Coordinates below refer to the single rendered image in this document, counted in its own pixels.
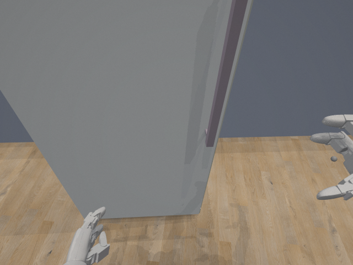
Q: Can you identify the robot left hand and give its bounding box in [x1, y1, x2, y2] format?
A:
[66, 207, 110, 265]

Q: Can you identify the fridge door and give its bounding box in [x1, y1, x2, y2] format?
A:
[0, 0, 252, 219]

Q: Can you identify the handle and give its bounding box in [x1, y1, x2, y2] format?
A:
[205, 0, 248, 147]

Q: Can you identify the robot right hand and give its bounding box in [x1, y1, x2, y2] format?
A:
[310, 114, 353, 200]

